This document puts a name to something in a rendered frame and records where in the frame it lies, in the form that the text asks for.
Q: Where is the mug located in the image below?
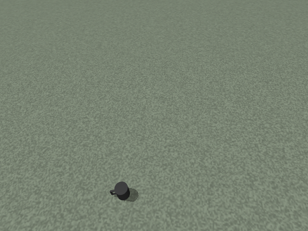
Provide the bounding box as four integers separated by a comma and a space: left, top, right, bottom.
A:
110, 181, 130, 200

